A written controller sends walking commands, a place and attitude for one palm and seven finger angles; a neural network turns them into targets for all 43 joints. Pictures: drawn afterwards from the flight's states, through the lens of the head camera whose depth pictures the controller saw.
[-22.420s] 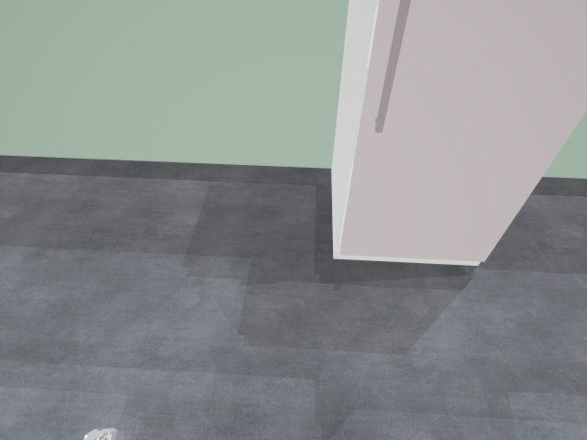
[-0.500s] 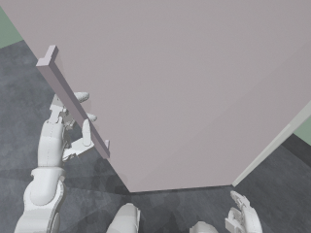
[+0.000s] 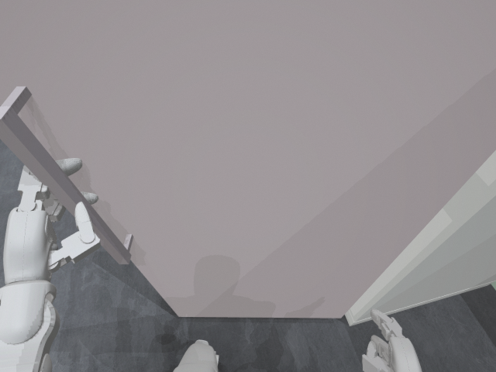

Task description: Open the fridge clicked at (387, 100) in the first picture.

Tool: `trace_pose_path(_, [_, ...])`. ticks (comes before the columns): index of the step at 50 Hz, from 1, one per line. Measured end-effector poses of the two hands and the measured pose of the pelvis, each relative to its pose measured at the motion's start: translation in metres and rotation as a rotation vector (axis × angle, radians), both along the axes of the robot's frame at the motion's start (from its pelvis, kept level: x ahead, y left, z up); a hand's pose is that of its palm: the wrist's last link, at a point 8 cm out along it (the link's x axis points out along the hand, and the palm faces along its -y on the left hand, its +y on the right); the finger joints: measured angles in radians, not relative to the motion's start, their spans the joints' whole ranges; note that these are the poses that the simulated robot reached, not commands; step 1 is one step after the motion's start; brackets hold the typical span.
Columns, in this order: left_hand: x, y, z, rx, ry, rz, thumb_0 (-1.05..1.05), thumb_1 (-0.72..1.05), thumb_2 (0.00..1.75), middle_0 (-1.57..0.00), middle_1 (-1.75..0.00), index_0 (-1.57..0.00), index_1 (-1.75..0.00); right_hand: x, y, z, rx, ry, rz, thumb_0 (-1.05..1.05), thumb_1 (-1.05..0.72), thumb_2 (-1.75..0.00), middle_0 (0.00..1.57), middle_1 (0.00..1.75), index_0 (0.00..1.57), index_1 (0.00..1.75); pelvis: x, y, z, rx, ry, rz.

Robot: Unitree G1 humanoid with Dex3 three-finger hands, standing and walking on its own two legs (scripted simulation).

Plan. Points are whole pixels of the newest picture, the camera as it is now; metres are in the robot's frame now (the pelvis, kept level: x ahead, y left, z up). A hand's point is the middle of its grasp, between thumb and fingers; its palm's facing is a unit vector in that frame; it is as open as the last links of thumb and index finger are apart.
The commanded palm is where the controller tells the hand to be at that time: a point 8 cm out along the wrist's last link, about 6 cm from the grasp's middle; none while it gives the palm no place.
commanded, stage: stop walking and hold the door back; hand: left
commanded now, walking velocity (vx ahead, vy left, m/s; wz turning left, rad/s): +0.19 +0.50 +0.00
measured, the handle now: (86, 199) +0.31 +0.26 +0.12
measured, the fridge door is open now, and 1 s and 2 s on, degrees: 75 71 71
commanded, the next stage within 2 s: loosen the grip on the handle in 1.88 s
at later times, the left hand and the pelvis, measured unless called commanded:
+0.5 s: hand (89, 219) +0.27 +0.23 +0.14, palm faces +0.35 -0.89 -0.29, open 7.3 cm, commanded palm +0.24 +0.29 +0.13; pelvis -0.12 -0.05 +0.02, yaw +6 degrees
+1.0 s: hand (92, 195) +0.31 +0.23 +0.15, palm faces +0.35 -0.91 -0.21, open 6.6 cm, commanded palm +0.25 +0.31 +0.13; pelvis -0.14 -0.05 +0.01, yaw +2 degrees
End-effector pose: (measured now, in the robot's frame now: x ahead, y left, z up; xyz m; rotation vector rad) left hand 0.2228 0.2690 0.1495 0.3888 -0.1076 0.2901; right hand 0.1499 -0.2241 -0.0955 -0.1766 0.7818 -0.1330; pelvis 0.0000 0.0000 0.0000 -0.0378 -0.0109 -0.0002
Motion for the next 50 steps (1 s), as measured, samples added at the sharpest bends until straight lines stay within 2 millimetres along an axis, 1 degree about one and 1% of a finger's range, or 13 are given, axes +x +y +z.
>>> trace_pose_path(3, [-0.015,-0.007,0.001,-0.007,0.008,0.069,-0.06,0.57,1.28,-0.34,-1.24,-0.07,-1.1,0.002,-0.023,-0.002,-0.028,0.026,0.038,0.01,-0.91,-0.9,0.2,0.3,0.2,0.3,-0.009,-0.015,0.007,0.048,-0.017,0.031])
trace_pose_path(6, [-0.02,-0.009,0.002,-0.013,0.014,0.102,-0.06,0.54,1.3,-0.35,-1.23,-0.1,-1.12,0.004,-0.04,0.002,-0.047,0.029,0.068,0.01,-0.91,-0.9,0.2,0.3,0.2,0.3,-0.02,-0.029,0.014,0.08,-0.033,0.074])
trace_pose_path(12, [-0.015,-0.011,0.006,-0.047,0.034,0.148,-0.04,0.53,1.33,-0.35,-1.21,-0.13,-1.16,0.001,-0.063,0.022,-0.067,-0.021,0.122,0.01,-0.91,-0.9,0.2,0.3,0.2,0.3,-0.048,-0.051,0.02,0.098,-0.029,0.128])
trace_pose_path(17, [-0.005,-0.009,0.008,-0.077,0.055,0.143,-0.03,0.52,1.32,-0.33,-1.21,-0.16,-1.18,-0.023,-0.078,0.034,-0.094,-0.026,0.137,0.01,-0.91,-0.9,0.2,0.3,0.2,0.3,-0.075,-0.059,0.023,0.104,-0.005,0.144])
trace_pose_path(20, [0.001,-0.007,0.009,-0.09,0.064,0.128,-0.02,0.52,1.31,-0.33,-1.21,-0.18,-1.19,-0.049,-0.084,0.037,-0.112,-0.005,0.122,0.01,-0.91,-0.9,0.2,0.3,0.2,0.3,-0.091,-0.059,0.023,0.108,0.008,0.139])
trace_pose_path(23, [0.006,-0.005,0.009,-0.098,0.068,0.108,-0.02,0.52,1.3,-0.33,-1.21,-0.18,-1.19,-0.084,-0.088,0.035,-0.132,0.035,0.093,0.01,-0.91,-0.9,0.2,0.3,0.2,0.3,-0.106,-0.055,0.023,0.104,0.016,0.125])
trace_pose_path(29, [0.016,0.002,0.009,-0.101,0.073,0.04,-0.02,0.53,1.27,-0.32,-1.21,-0.19,-1.19,-0.173,-0.086,0.022,-0.15,0.133,-0.023,0.01,-0.91,-0.9,0.2,0.3,0.2,0.3,-0.134,-0.038,0.016,0.048,-0.005,0.093])
trace_pose_path(34, [0.022,0.004,0.013,-0.141,0.119,0.032,0.0,0.53,1.23,-0.3,-1.19,-0.22,-1.22,-0.249,-0.071,0.008,-0.105,0.358,-0.09,0.01,-0.91,-0.9,0.2,0.3,0.2,0.3,-0.136,-0.037,0.025,0.002,0.001,0.112])
trace_pose_path(38, [0.029,0.005,0.014,-0.15,0.135,0.03,0.0,0.54,1.21,-0.3,-1.18,-0.24,-1.24,-0.285,-0.066,-0.001,-0.086,0.479,-0.106,0.01,-0.91,-0.9,0.2,0.3,0.2,0.3,-0.133,-0.043,0.023,-0.003,0.004,0.083])
trace_pose_path(41, [0.035,0.004,0.013,-0.145,0.121,0.048,0.0,0.53,1.2,-0.3,-1.19,-0.24,-1.24,-0.29,-0.071,-0.012,-0.07,0.484,-0.117,0.01,-0.91,-0.9,0.21,0.3,0.2,0.3,-0.129,-0.052,0.013,0.01,0.006,0.069])
trace_pose_path(44, [0.041,0.003,0.011,-0.135,0.087,0.08,-0.02,0.54,1.14,-0.33,-1.24,-0.25,-1.24,-0.28,-0.085,-0.025,-0.067,0.435,-0.157,0.01,-0.9,-0.9,0.21,0.3,0.2,0.3,-0.134,-0.055,0.002,-0.002,-0.011,0.058])
trace_pose_path(47, [0.043,0.003,0.01,-0.16,0.078,0.097,-0.02,0.56,1.06,-0.34,-1.27,-0.28,-1.26,-0.26,-0.096,-0.019,-0.083,0.353,-0.182,0.01,-0.91,-0.9,0.21,0.3,0.2,0.3,-0.137,-0.052,0.003,0.001,-0.032,0.047])
trace_pose_path(50, [0.044,0.006,0.009,-0.185,0.065,0.082,-0.03,0.57,0.99,-0.35,-1.3,-0.32,-1.28,-0.237,-0.101,-0.006,-0.124,0.27,-0.165,0.01,-0.91,-0.9,0.2,0.3,0.2,0.3,-0.136,-0.046,0.005,0.011,-0.035,0.031])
